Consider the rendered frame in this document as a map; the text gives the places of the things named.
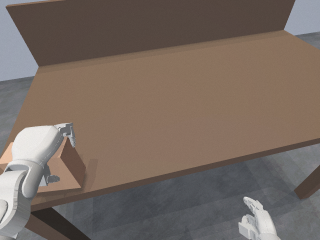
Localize right robot hand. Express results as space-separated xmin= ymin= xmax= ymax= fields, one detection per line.
xmin=238 ymin=196 xmax=277 ymax=240

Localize left robot forearm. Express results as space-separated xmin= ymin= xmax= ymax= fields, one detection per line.
xmin=0 ymin=159 xmax=45 ymax=240

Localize sponge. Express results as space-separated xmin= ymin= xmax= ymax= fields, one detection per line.
xmin=0 ymin=136 xmax=86 ymax=193

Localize table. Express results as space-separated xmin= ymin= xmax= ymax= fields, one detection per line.
xmin=0 ymin=0 xmax=320 ymax=240

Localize left robot hand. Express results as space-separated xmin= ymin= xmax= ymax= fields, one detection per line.
xmin=11 ymin=123 xmax=76 ymax=187

